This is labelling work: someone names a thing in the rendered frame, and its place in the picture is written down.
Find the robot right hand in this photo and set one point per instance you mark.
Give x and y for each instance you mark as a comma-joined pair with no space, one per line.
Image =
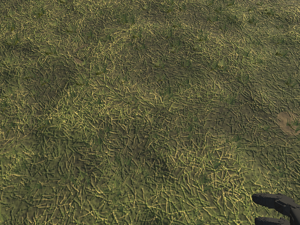
281,203

